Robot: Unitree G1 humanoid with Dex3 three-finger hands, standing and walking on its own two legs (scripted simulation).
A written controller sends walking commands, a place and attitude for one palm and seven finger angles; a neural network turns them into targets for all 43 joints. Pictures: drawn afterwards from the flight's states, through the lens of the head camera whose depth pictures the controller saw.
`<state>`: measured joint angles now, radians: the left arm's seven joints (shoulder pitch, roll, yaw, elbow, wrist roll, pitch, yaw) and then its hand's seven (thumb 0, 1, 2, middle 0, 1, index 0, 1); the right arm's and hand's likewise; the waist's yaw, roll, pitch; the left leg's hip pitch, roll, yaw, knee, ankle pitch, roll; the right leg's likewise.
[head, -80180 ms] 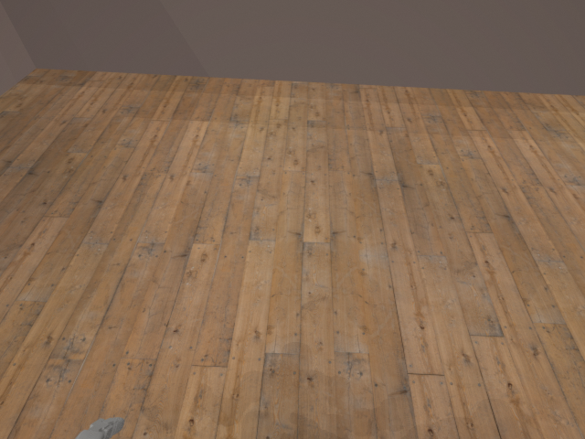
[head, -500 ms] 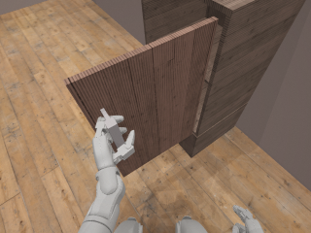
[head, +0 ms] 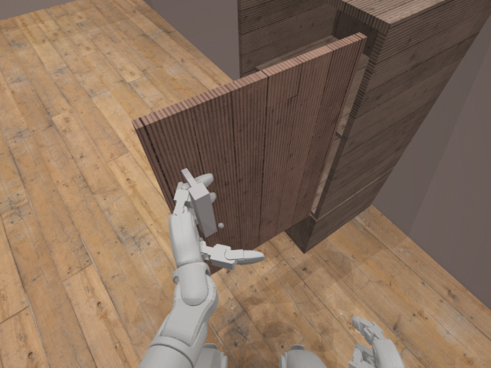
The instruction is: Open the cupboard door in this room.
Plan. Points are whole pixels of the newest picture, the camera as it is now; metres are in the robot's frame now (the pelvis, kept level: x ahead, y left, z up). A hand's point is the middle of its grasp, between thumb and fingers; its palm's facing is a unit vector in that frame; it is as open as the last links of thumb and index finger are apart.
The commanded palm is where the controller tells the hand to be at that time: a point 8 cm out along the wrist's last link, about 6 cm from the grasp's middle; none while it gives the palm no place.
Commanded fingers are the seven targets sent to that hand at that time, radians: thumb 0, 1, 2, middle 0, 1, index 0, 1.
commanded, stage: open thumb and fingers to let go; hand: left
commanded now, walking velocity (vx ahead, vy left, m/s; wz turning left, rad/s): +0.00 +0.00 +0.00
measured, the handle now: (198, 203) +0.37 +0.10 +0.04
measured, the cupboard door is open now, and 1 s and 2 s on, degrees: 87 90 90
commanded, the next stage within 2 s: slide the hand sideways off the handle in 0.06 s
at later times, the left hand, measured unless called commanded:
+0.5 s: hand (215, 246) +0.30 +0.06 +0.04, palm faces -0.20 -0.98 +0.03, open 15.9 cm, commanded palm +0.28 +0.12 +0.04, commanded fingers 0.00 -0.50 0.30 -0.15 -0.30 -0.15 -0.30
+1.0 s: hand (188, 271) +0.26 +0.10 +0.03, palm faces -0.15 -0.99 -0.02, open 16.1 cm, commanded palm +0.24 +0.18 +0.04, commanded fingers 0.00 -0.50 0.30 -0.15 -0.30 -0.15 -0.30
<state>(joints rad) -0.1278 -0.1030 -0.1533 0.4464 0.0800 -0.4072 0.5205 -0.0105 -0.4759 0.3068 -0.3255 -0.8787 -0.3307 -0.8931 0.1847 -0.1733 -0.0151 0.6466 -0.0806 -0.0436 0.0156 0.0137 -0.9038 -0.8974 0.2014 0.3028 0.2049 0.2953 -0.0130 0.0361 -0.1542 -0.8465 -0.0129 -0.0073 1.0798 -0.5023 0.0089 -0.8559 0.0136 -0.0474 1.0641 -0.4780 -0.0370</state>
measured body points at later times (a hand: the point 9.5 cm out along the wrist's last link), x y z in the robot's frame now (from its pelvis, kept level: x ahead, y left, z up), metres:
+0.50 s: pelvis -0.01 +0.02 +0.00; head +0.05 +0.01 +0.45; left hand +0.30 +0.12 +0.04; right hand +0.15 -0.22 -0.10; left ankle +0.01 +0.11 -0.66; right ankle +0.02 -0.10 -0.66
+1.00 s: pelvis +0.01 +0.00 -0.01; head +0.07 -0.01 +0.44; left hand +0.26 +0.15 +0.04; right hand +0.19 -0.22 -0.10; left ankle +0.01 +0.11 -0.66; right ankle +0.02 -0.10 -0.66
